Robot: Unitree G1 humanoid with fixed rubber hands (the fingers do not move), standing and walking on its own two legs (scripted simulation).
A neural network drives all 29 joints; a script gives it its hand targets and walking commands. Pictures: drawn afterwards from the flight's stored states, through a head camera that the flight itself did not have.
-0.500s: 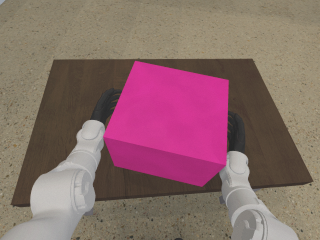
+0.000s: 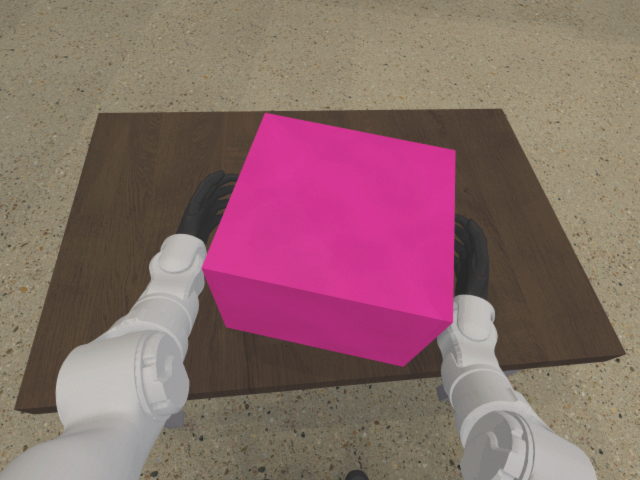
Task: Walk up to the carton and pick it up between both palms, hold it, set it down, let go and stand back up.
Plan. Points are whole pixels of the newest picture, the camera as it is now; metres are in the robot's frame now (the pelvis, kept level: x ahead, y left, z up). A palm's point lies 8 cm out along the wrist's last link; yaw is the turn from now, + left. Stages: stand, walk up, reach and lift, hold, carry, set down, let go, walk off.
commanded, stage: set down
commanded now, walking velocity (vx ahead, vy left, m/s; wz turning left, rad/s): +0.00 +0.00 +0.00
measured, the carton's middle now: (335, 242) +0.44 -0.04 -0.03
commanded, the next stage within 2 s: none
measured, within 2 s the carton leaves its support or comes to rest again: neither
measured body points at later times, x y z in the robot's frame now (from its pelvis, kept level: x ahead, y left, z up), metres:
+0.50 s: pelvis +0.00 +0.01 -0.03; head +0.11 +0.03 +0.41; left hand +0.47 +0.15 -0.02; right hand +0.37 -0.21 -0.03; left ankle +0.01 +0.11 -0.73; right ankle +0.01 -0.14 -0.73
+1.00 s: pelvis -0.02 +0.00 -0.02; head +0.05 +0.03 +0.42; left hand +0.48 +0.17 +0.07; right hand +0.38 -0.26 +0.06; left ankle +0.01 +0.11 -0.73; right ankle +0.01 -0.14 -0.73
